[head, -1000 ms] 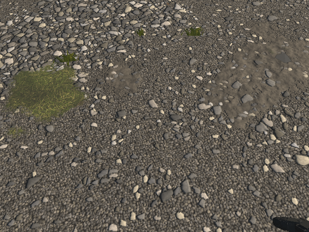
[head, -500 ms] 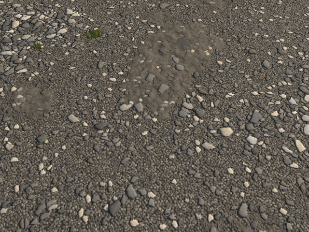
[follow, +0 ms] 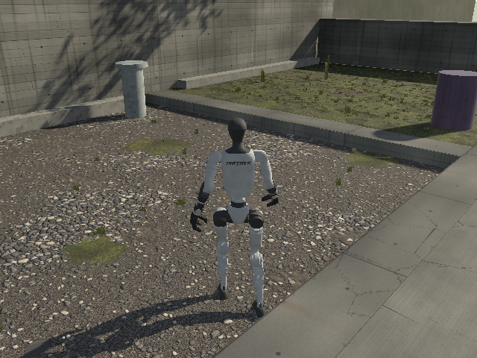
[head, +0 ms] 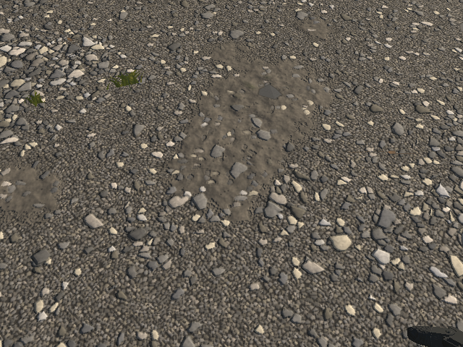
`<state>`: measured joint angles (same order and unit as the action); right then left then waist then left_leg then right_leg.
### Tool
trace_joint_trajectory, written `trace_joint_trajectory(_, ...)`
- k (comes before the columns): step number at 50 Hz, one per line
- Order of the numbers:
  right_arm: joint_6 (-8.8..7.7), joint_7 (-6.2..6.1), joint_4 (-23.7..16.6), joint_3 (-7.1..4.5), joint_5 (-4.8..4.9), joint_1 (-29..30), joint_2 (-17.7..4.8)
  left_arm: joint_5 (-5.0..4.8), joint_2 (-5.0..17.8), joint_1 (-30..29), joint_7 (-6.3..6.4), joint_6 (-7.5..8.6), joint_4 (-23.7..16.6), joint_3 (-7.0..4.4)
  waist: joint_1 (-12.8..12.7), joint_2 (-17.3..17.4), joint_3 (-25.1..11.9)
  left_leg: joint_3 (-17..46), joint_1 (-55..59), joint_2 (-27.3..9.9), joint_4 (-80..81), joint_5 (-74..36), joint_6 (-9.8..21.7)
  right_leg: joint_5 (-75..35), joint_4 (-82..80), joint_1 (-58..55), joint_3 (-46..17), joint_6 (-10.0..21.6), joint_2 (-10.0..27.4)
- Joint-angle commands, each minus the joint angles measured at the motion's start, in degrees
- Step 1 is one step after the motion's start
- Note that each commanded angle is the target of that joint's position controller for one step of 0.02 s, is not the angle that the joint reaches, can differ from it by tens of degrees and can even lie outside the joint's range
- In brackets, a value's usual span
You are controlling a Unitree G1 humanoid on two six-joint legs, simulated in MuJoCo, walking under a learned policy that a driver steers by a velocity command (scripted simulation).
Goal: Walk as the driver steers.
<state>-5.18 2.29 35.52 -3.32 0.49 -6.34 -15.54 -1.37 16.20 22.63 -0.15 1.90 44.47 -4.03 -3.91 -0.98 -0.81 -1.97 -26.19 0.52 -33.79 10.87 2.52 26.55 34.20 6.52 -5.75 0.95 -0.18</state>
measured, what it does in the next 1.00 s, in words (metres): walks ahead, turning left: right foot, then left foot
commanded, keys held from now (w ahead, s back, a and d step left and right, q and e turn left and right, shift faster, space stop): w+q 0.84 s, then w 0.10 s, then w+e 0.06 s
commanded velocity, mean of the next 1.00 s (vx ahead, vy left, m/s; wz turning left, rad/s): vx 0.48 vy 0.00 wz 0.40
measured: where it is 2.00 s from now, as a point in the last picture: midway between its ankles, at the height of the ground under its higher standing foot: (164, 187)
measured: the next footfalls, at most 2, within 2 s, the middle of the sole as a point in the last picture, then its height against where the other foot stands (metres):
right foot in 0.44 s outside the picture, level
left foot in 0.94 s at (156, 310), level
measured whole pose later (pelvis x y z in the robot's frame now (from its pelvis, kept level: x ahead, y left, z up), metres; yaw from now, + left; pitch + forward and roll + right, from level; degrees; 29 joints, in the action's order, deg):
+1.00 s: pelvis +0.49 +0.14 -0.01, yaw +29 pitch +1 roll -2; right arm -1.7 2.0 33.6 -2.9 0.8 -5.4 -16.9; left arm -1.3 17.9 17.9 -0.5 4.1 49.1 -3.6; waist -3.0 0.4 4.2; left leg -1.8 -29.3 0.3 -38.4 10.3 4.5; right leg 28.5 54.7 8.8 4.0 -1.6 5.0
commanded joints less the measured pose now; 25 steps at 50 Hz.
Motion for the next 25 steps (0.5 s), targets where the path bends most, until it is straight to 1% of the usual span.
trace_joint_trajectory(1, -0.86, -0.05, 1.1, -4.46, -0.61, -23.2, -13.6, 0.28, 3.9, -0.9, 0.25, 3.10, -6.0, -0.11, 10.3, 18.0, -16.4, 47.8, 45.0, -22.4, 17.3, 16.2, 16.2, 6.1, 35.8, 37.4, -1.9, 0.5, -3.6)
trace_joint_trajectory(2, -0.83, -0.02, 0.8, -3.28, 0.12, -19.5, -10.8, -0.50, 7.7, -4.3, 0.05, 3.55, -6.6, -1.31, 9.6, 12.5, -8.1, 43.4, 40.7, -21.7, 18.2, 19.7, 14.6, 3.2, 40.2, 43.1, -2.3, 0.9, 0.0)
trace_joint_trajectory(3, -0.48, -0.07, 0.1, -2.85, 0.04, -16.0, -9.8, -0.28, 7.3, -8.1, 0.04, 3.84, -7.2, -1.09, 8.5, 7.8, -3.0, 36.4, 33.5, -19.3, 18.6, 15.9, 13.3, -2.1, 39.2, 42.8, -0.6, 1.4, 2.4)
trace_joint_trajectory(4, -0.13, 0.04, -0.3, -2.47, -0.15, -12.9, -8.7, 0.70, 6.5, -9.6, 0.08, 3.88, -7.5, -0.96, 6.9, 4.7, 0.8, 31.0, 26.9, -16.7, 19.5, 9.7, 12.6, -6.3, 35.2, 41.3, 0.4, 1.4, 4.1)
trace_joint_trajectory(5, -0.15, 0.09, -0.8, -2.04, -0.53, -10.8, -7.6, 1.45, 6.1, -9.6, 0.14, 3.69, -7.1, -1.19, 5.2, 4.7, 1.9, 27.2, 22.3, -14.3, 20.7, 4.6, 11.7, -9.4, 31.1, 38.0, 0.2, 1.1, 5.6)
trace_joint_trajectory(6, -0.25, -0.08, -0.9, -1.97, -0.63, -9.7, -7.5, 1.73, 5.5, -8.7, -0.01, 3.48, -6.8, -0.97, 4.2, 5.8, 1.4, 25.0, 19.6, -12.8, 21.9, 1.0, 11.6, -11.2, 29.0, 34.8, 0.6, 0.6, 5.7)
trace_joint_trajectory(7, -0.46, -0.22, -0.6, -1.99, -0.31, -9.4, -7.5, 1.95, 4.7, -8.1, -0.12, 3.29, -6.2, -0.80, 3.6, 6.5, 1.1, 22.4, 18.4, -11.7, 22.5, -3.3, 11.8, -12.3, 26.7, 33.2, 1.5, -0.2, 5.5)
trace_joint_trajectory(8, -0.68, -0.59, 0.2, -1.90, -0.03, -9.8, -7.5, 2.33, 4.2, -8.6, 0.04, 3.11, -6.4, -0.64, 3.3, 6.5, 0.8, 20.3, 17.6, -11.3, 22.9, -7.6, 12.0, -13.6, 24.2, 32.4, 2.0, -1.1, 5.1)
trace_joint_trajectory(9, -0.65, -1.07, 0.9, -2.02, 0.41, -10.3, -7.8, 2.40, 3.8, -10.4, 0.15, 3.10, -6.8, -0.42, 3.5, 6.2, 0.9, 18.4, 17.3, -10.7, 23.2, -10.8, 12.0, -15.4, 20.3, 32.3, 2.4, -2.1, 4.7)
trace_joint_trajectory(10, -0.45, -1.54, 1.5, -2.14, 0.60, -10.8, -8.2, 2.37, 3.2, -12.9, 0.18, 3.24, -7.3, -0.06, 4.0, 5.4, 1.4, 16.7, 16.8, -9.9, 22.9, -13.1, 11.5, -18.1, 15.4, 31.6, 2.7, -2.8, 4.2)
trace_joint_trajectory(12, 0.09, -2.29, 2.9, -2.48, 1.01, -12.6, -9.3, 2.18, 1.7, -17.7, -0.12, 3.75, -8.3, 0.71, 5.6, 5.6, 1.8, 14.1, 15.3, -8.2, 22.2, -14.4, 10.1, -25.0, 6.3, 28.3, 3.2, -3.7, 2.6)
trace_joint_trajectory(13, 0.36, -2.52, 3.4, -2.64, 1.08, -13.5, -9.8, 1.92, 1.5, -19.8, -0.40, 3.98, -8.6, 0.87, 6.3, 5.9, 1.9, 13.7, 14.5, -7.7, 21.8, -13.7, 9.6, -27.7, 2.7, 26.3, 3.4, -4.0, 1.7)
trace_joint_trajectory(16, 1.06, -2.87, 4.8, -2.90, 1.50, -16.7, -10.5, 1.07, 2.5, -24.9, -1.14, 4.60, -9.9, 0.76, 7.9, 6.1, 2.4, 16.6, 15.2, -9.0, 20.1, -10.9, 9.3, -30.3, -2.9, 23.1, 2.9, -4.0, 0.1)
trace_joint_trajectory(18, 1.62, -3.17, 5.3, -3.00, 1.67, -17.5, -10.5, 0.80, 3.9, -26.1, -1.45, 5.08, -10.5, 0.29, 7.5, 6.5, 2.3, 19.7, 18.1, -10.3, 17.7, -9.6, 8.6, -28.2, -6.0, 21.7, 1.8, -3.0, -0.1)
trace_joint_trajectory(19, 1.92, -3.34, 5.4, -3.11, 1.65, -17.5, -10.7, 0.72, 4.7, -25.7, -1.51, 5.33, -10.5, -0.02, 7.0, 7.0, 2.1, 21.1, 19.3, -10.8, 16.2, -9.7, 8.1, -26.2, -6.8, 20.4, 1.7, -2.3, -0.2)
trace_joint_trajectory(20, 2.23, -3.46, 5.3, -3.19, 1.51, -17.1, -10.7, 0.62, 5.4, -24.2, -1.48, 5.55, -10.2, -0.41, 5.9, 7.7, 1.6, 22.1, 19.8, -11.0, 14.4, -11.1, 7.6, -24.1, -7.7, 17.8, 2.2, -1.4, -0.4)
trace_joint_trajectory(21, 2.43, -3.49, 5.0, -2.98, 1.39, -16.1, -10.1, 0.68, 6.5, -19.9, -1.27, 5.75, -9.1, -1.13, 3.3, 7.8, -0.3, 21.5, 18.9, -9.4, 10.4, -15.4, 6.5, -23.7, -10.1, 11.1, 3.1, 0.1, -0.8)
trace_joint_trajectory(22, 2.36, -3.32, 4.3, -2.33, 0.98, -15.2, -8.3, 1.24, 8.7, -12.9, -0.84, 5.98, -7.8, -2.22, -0.2, 6.9, -5.5, 19.3, 15.3, -6.0, 1.2, -17.8, 4.5, -23.8, -9.7, -0.6, 1.5, 2.4, 1.9)
trace_joint_trajectory(23, 2.13, -3.23, 2.3, -0.96, -0.39, -14.7, -4.8, 1.94, 12.8, -1.9, -0.19, 5.76, -6.8, -3.31, -4.4, 0.2, -15.5, 14.6, 6.1, -1.8, -16.3, -6.0, 2.1, -20.7, -7.7, -17.5, -9.7, 6.6, 13.1)
trace_joint_trajectory(24, 1.59, -3.15, 1.3, 0.02, 1.48, -23.4, -1.6, 2.02, 15.0, -0.1, -0.62, 4.91, -5.0, -3.74, 0.5, -18.4, -21.5, 10.5, -12.9, 4.1, -33.2, 23.4, -0.7, -8.9, -12.8, -31.6, -35.1, 14.7, 24.7)
trace_joint_trajectory(25, 1.73, -3.33, 2.8, -1.24, 2.60, -21.7, -7.8, 1.45, 9.0, -1.9, -0.60, 4.53, -6.1, -2.45, -1.0, -11.6, -15.8, 12.4, -18.7, -0.3, -39.5, 20.7, -1.3, -0.7, -15.6, -27.2, -34.8, 13.0, 23.4)
Keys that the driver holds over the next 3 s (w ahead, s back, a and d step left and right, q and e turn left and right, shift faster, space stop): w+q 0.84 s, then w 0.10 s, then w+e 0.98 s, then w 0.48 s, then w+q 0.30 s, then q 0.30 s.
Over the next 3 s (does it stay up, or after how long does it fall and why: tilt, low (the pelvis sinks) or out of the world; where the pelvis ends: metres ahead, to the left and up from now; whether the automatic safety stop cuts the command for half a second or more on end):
stays up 1.52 0.32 -0.01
